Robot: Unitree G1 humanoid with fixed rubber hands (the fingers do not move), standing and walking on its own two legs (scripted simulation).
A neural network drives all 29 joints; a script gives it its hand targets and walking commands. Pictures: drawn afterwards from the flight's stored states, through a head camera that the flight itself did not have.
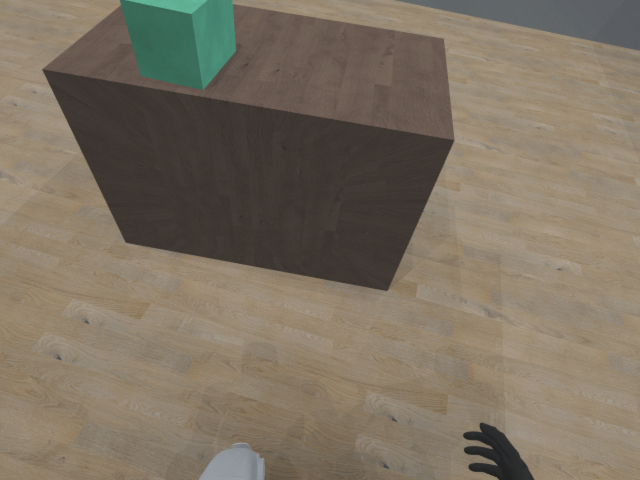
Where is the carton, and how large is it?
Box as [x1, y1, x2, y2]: [120, 0, 235, 89]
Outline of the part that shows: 120,0 140,74 143,76 203,89 235,51 231,0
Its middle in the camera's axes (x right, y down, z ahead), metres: -0.32 -0.50 +0.93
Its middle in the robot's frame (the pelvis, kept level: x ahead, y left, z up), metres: +1.06 +0.30 +0.02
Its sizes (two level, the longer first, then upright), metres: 0.210 0.160 0.170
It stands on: a pedestal, 0.67 m high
